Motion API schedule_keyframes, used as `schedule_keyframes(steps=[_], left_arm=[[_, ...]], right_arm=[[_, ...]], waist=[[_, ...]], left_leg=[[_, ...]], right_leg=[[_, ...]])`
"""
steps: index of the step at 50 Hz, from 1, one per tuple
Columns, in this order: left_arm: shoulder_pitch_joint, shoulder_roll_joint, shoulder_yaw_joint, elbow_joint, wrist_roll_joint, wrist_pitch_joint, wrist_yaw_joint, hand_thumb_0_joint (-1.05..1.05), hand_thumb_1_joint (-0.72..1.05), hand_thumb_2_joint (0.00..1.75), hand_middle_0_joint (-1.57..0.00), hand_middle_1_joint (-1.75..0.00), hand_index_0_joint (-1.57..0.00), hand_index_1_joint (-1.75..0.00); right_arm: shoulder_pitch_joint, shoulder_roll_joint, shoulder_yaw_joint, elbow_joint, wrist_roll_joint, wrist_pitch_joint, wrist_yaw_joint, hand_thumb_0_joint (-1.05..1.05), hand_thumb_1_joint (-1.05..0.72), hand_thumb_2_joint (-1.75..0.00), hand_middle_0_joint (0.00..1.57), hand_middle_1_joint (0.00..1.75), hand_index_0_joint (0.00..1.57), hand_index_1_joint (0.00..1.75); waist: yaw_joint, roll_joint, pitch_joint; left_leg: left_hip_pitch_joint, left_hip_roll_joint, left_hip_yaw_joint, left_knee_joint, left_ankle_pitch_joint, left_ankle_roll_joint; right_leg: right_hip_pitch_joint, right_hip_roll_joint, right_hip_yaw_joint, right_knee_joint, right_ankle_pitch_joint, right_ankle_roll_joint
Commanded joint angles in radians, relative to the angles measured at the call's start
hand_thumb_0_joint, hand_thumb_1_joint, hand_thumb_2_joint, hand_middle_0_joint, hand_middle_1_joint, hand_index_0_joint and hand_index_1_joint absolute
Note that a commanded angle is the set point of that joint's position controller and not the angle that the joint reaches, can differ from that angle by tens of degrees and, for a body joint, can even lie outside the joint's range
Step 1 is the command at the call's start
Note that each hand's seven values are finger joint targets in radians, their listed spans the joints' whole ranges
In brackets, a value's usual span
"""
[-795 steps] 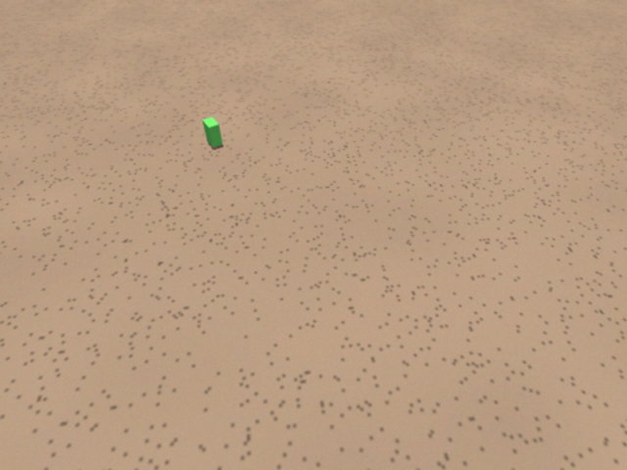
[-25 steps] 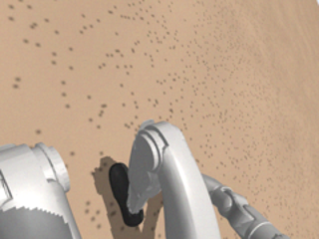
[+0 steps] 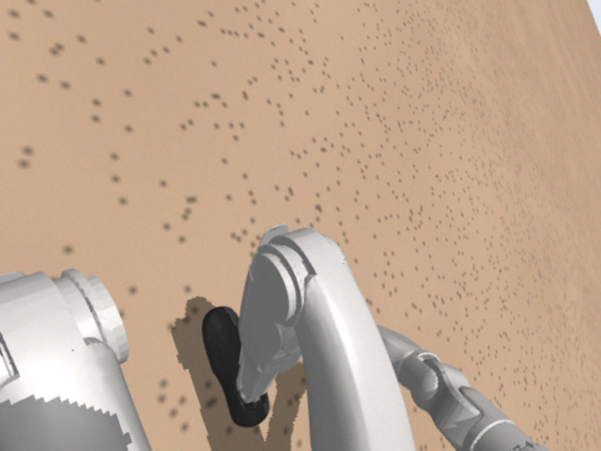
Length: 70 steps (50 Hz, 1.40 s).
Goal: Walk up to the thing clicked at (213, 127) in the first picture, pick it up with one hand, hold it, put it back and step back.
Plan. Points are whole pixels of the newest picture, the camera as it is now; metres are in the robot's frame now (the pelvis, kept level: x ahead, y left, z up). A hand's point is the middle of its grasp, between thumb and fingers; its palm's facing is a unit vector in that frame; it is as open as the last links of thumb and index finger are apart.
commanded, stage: settle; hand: left
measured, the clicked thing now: out of the picture +0.42 +0.32 -0.22
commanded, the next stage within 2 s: hold in 0.84 s
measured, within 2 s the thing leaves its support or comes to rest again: leaves its support in 0.36 s
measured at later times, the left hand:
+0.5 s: hand out of the picture +0.38 +0.35 -0.17, palm faces +0.58 -0.81 +0.02, open 12.4 cm
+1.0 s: hand out of the picture +0.35 +0.36 -0.05, palm faces +0.57 -0.82 -0.03, open 12.4 cm
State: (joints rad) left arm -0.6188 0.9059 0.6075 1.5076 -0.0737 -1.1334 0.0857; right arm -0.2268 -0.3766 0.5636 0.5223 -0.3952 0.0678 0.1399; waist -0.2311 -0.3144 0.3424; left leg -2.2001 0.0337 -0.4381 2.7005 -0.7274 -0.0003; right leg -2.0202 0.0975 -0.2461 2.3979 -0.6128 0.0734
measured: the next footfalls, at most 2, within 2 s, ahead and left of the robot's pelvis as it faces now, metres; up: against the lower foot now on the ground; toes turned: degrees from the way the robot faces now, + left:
none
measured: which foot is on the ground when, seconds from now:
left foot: down 0.00-1.00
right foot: down 0.00-1.00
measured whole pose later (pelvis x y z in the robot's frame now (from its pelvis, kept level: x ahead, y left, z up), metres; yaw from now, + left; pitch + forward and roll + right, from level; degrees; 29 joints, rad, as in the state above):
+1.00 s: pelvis +0.01 -0.02 +0.03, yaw +6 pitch +23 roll -13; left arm -0.45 0.54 0.48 0.89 -0.12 -0.77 0.00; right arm -0.04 -0.30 0.22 0.60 -0.18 0.06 0.14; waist -0.11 -0.11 0.04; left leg -2.26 0.03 -0.26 2.52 -0.69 -0.01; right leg -2.11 0.01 -0.13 2.36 -0.66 0.05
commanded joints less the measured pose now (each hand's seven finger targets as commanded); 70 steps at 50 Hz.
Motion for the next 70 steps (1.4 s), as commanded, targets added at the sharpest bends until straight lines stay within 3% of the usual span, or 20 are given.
schedule_keyframes(steps=[1,6,14,19,23,29,32,36,39,43,51,54,55,57,58,61,63,66,68,70], left_arm=[[-0.124,0.167,0.008,-0.108,0.000,-0.068,-0.002,0.00,0.10,1.00,-0.96,-1.07,-0.98,-1.07],[-0.112,0.162,0.011,-0.117,-0.001,-0.067,-0.008,0.00,0.12,1.17,-1.06,-1.23,-1.06,-1.24],[-0.156,0.175,0.016,-0.248,-0.009,-0.071,-0.021,0.00,0.07,1.21,-1.12,-1.29,-1.13,-1.31],[-0.176,0.131,0.004,-0.357,-0.012,-0.046,-0.026,0.00,0.04,1.21,-1.15,-1.31,-1.16,-1.33],[-0.150,0.089,-0.010,-0.435,-0.014,-0.003,-0.042,0.00,0.07,1.21,-1.16,-1.32,-1.17,-1.33],[-0.119,0.014,-0.039,-0.542,-0.026,0.071,-0.064,0.00,0.08,1.21,-1.19,-1.34,-1.20,-1.35],[-0.115,-0.059,-0.087,-0.609,-0.040,0.113,-0.077,0.00,0.08,1.21,-1.18,-1.33,-1.19,-1.34],[-0.079,-0.088,-0.079,-0.705,-0.049,0.167,-0.078,0.00,0.07,1.17,-1.15,-1.29,-1.16,-1.30],[-0.100,-0.153,-0.123,-0.753,-0.052,0.209,-0.082,0.00,0.05,1.16,-1.15,-1.30,-1.16,-1.31],[-0.082,-0.156,-0.114,-0.796,-0.052,0.252,-0.083,0.00,0.02,1.13,-1.12,-1.27,-1.13,-1.28],[-0.001,-0.186,-0.100,-0.867,-0.060,0.310,-0.107,0.00,0.03,1.16,-1.13,-1.37,-1.18,-1.35],[0.003,-0.209,-0.112,-0.966,-0.077,0.332,-0.147,0.00,0.01,1.15,-1.13,-1.37,-1.17,-1.35],[-0.012,-0.181,-0.099,-1.044,-0.081,0.337,-0.157,0.00,-0.02,1.13,-1.11,-1.35,-1.15,-1.33],[0.104,-0.252,-0.112,-0.981,-0.101,0.381,-0.178,0.00,-0.05,1.12,-1.09,-1.34,-1.14,-1.32],[0.077,-0.264,-0.125,-1.044,-0.114,0.390,-0.188,0.00,-0.04,1.13,-1.11,-1.35,-1.15,-1.33],[0.075,-0.238,-0.089,-1.182,-0.136,0.428,-0.190,0.00,-0.14,1.12,-1.09,-1.36,-1.14,-1.33],[0.136,-0.311,-0.126,-1.186,-0.145,0.471,-0.191,0.00,-0.15,1.13,-1.10,-1.36,-1.15,-1.34],[0.170,-0.337,-0.131,-1.241,-0.157,0.519,-0.192,0.00,-0.17,1.14,-1.11,-1.38,-1.16,-1.35],[0.144,-0.291,-0.113,-1.341,-0.151,0.542,-0.188,0.00,-0.17,1.12,-1.10,-1.37,-1.15,-1.34],[0.187,-0.332,-0.143,-1.351,-0.157,0.573,-0.193,0.00,-0.17,1.12,-1.11,-1.37,-1.16,-1.34]], right_arm=[[0.018,-0.370,-0.137,-0.004,-0.006,0.015,-0.022,0.00,-0.86,-0.89,0.20,0.30,0.20,0.30],[0.015,-0.371,-0.143,-0.007,-0.002,0.014,-0.021,0.00,-0.88,-0.90,0.20,0.30,0.20,0.30],[0.029,-0.370,-0.161,-0.006,0.009,0.008,-0.017,0.00,-0.89,-0.90,0.20,0.30,0.20,0.30],[0.058,-0.356,-0.192,0.001,0.019,0.006,-0.010,0.00,-0.88,-0.90,0.20,0.30,0.20,0.30],[0.084,-0.343,-0.229,0.012,0.038,0.007,-0.007,0.00,-0.88,-0.90,0.20,0.30,0.20,0.30],[0.115,-0.327,-0.295,0.013,0.080,0.004,0.000,0.00,-0.87,-0.89,0.20,0.30,0.20,0.30],[0.141,-0.305,-0.326,0.015,0.102,-0.001,0.003,0.00,-0.87,-0.89,0.20,0.30,0.20,0.30],[0.174,-0.281,-0.371,0.019,0.139,-0.010,0.004,0.00,-0.87,-0.89,0.20,0.30,0.20,0.30],[0.198,-0.262,-0.401,0.021,0.166,-0.011,0.002,0.00,-0.87,-0.89,0.20,0.30,0.20,0.30],[0.210,-0.231,-0.428,0.017,0.194,-0.015,-0.007,0.00,-0.87,-0.89,0.20,0.30,0.20,0.30],[0.262,-0.188,-0.488,0.038,0.237,-0.011,-0.029,0.00,-0.89,-0.89,0.20,0.30,0.20,0.30],[0.293,-0.184,-0.519,0.047,0.258,-0.010,-0.038,0.00,-0.89,-0.89,0.20,0.30,0.20,0.30],[0.295,-0.178,-0.531,0.048,0.266,-0.012,-0.042,0.00,-0.90,-0.89,0.20,0.30,0.20,0.30],[0.305,-0.170,-0.547,0.042,0.288,-0.012,-0.048,0.00,-0.90,-0.89,0.20,0.30,0.20,0.30],[0.301,-0.165,-0.554,0.040,0.297,-0.016,-0.052,0.00,-0.90,-0.89,0.20,0.30,0.20,0.30],[0.313,-0.149,-0.584,0.029,0.324,-0.018,-0.068,0.00,-0.90,-0.89,0.20,0.30,0.20,0.30],[0.311,-0.136,-0.600,0.014,0.341,-0.023,-0.074,0.00,-0.90,-0.89,0.20,0.30,0.20,0.30],[0.320,-0.126,-0.627,0.000,0.366,-0.031,-0.092,0.00,-0.90,-0.89,0.20,0.30,0.20,0.30],[0.336,-0.115,-0.638,-0.004,0.375,-0.035,-0.103,0.00,-0.90,-0.89,0.20,0.30,0.20,0.30],[0.338,-0.103,-0.643,-0.013,0.387,-0.041,-0.113,0.00,-0.90,-0.89,0.20,0.30,0.20,0.30]], waist=[[-0.110,0.586,-0.516],[-0.106,0.592,-0.517],[-0.094,0.655,-0.562],[-0.091,0.688,-0.598],[-0.062,0.706,-0.647],[-0.023,0.707,-0.689],[-0.015,0.688,-0.714],[0.040,0.683,-0.770],[0.031,0.666,-0.785],[0.066,0.623,-0.813],[0.129,0.586,-0.933],[0.135,0.605,-0.999],[0.159,0.626,-1.039],[0.151,0.568,-1.026],[0.155,0.564,-1.031],[0.190,0.569,-1.125],[0.183,0.514,-1.096],[0.192,0.469,-1.118],[0.204,0.468,-1.152],[0.189,0.429,-1.118]], left_leg=[[0.383,0.080,0.095,-0.377,0.140,-0.039],[0.386,0.080,0.092,-0.377,0.144,-0.040],[0.435,0.082,0.091,-0.395,0.162,-0.049],[0.438,0.074,0.111,-0.405,0.161,-0.050],[0.456,0.067,0.131,-0.419,0.182,-0.053],[0.436,0.054,0.149,-0.458,0.124,-0.049],[0.403,0.044,0.168,-0.468,0.091,-0.039],[0.404,0.033,0.192,-0.496,0.088,-0.034],[0.396,0.028,0.203,-0.517,0.053,-0.028],[0.354,0.013,0.239,-0.528,0.006,-0.012],[0.386,-0.001,0.299,-0.556,0.084,-0.002],[0.432,-0.005,0.310,-0.579,0.122,-0.003],[0.448,-0.004,0.318,-0.589,0.128,-0.005],[0.445,-0.008,0.323,-0.602,0.146,-0.001],[0.439,-0.009,0.327,-0.609,0.134,0.002],[0.488,-0.012,0.347,-0.641,0.137,0.004],[0.468,-0.017,0.358,-0.671,0.111,0.011],[0.485,-0.017,0.374,-0.703,0.104,0.020],[0.516,-0.015,0.381,-0.734,0.111,0.022],[0.510,-0.015,0.382,-0.758,0.112,0.027]], right_leg=[[0.221,0.023,-0.144,-0.133,0.149,-0.069],[0.214,0.021,-0.143,-0.127,0.156,-0.068],[0.189,0.015,-0.136,-0.108,0.160,-0.074],[0.189,0.008,-0.122,-0.111,0.165,-0.077],[0.173,0.004,-0.104,-0.116,0.173,-0.082],[0.117,-0.011,-0.079,-0.119,0.135,-0.088],[0.109,-0.013,-0.061,-0.141,0.117,-0.091],[0.091,-0.021,-0.037,-0.150,0.109,-0.097],[0.068,-0.026,-0.024,-0.168,0.088,-0.101],[0.075,-0.032,0.003,-0.208,0.040,-0.103],[0.126,-0.044,0.050,-0.246,0.071,-0.110],[0.137,-0.052,0.063,-0.250,0.097,-0.113],[0.143,-0.052,0.073,-0.249,0.094,-0.117],[0.146,-0.057,0.075,-0.267,0.102,-0.114],[0.146,-0.058,0.080,-0.280,0.097,-0.115],[0.202,-0.067,0.104,-0.316,0.088,-0.115],[0.213,-0.071,0.115,-0.357,0.064,-0.112],[0.265,-0.075,0.141,-0.427,0.058,-0.107],[0.316,-0.078,0.158,-0.467,0.058,-0.105],[0.340,-0.080,0.169,-0.510,0.055,-0.100]])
